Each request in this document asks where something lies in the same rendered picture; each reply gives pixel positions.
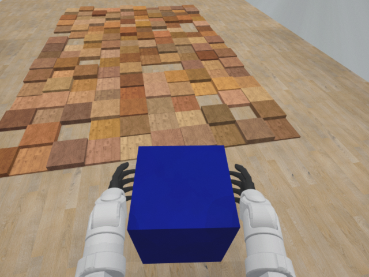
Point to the left robot hand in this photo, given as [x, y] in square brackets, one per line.
[118, 181]

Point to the carton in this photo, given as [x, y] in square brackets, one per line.
[182, 207]

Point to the left robot forearm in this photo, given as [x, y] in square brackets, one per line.
[105, 236]

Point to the right robot hand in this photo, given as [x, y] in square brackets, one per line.
[244, 184]

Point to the right robot forearm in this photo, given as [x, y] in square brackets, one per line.
[266, 256]

